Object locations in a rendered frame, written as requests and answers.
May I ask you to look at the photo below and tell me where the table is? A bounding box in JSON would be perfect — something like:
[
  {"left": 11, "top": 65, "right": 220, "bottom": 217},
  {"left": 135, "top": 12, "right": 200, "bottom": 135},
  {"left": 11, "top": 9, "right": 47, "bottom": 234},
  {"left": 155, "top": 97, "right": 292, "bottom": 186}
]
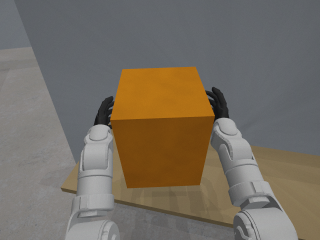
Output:
[{"left": 60, "top": 124, "right": 320, "bottom": 240}]

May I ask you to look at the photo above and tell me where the robot left forearm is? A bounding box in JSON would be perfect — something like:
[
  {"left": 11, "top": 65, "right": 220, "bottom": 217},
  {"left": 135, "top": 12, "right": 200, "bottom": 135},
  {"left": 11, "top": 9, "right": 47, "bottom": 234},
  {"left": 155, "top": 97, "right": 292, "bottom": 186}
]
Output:
[{"left": 64, "top": 124, "right": 115, "bottom": 240}]

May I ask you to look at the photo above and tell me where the left robot hand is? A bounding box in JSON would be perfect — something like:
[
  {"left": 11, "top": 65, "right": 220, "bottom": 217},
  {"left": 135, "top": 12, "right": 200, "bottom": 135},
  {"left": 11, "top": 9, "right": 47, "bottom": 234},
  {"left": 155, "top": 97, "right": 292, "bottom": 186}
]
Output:
[{"left": 93, "top": 96, "right": 115, "bottom": 129}]

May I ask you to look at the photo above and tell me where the right robot hand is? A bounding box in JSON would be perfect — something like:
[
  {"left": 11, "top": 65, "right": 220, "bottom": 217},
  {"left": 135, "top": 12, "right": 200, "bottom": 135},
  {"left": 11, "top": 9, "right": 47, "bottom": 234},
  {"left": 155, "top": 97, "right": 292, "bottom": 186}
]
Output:
[{"left": 205, "top": 87, "right": 229, "bottom": 123}]

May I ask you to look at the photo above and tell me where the robot right forearm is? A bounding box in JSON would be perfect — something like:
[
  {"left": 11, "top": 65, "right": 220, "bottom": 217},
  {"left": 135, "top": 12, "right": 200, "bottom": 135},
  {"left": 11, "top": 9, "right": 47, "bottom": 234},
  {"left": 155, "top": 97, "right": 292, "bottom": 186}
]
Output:
[{"left": 210, "top": 118, "right": 299, "bottom": 240}]

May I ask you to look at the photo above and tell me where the robot right upper arm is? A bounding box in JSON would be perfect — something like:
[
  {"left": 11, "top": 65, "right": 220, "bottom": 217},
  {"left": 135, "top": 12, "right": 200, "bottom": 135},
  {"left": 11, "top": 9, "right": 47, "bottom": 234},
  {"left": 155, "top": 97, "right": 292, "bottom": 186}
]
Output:
[{"left": 233, "top": 207, "right": 298, "bottom": 240}]

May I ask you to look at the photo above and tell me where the robot left upper arm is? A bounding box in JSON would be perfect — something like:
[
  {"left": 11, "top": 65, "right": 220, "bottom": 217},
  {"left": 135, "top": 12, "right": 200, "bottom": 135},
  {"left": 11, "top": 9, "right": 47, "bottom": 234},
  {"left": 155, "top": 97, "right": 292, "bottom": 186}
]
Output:
[{"left": 65, "top": 219, "right": 120, "bottom": 240}]

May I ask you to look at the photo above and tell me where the carton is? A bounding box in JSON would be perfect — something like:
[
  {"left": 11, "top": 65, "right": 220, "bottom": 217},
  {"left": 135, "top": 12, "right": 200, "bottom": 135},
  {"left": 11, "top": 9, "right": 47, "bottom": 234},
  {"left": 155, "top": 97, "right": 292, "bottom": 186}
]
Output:
[{"left": 110, "top": 66, "right": 215, "bottom": 189}]

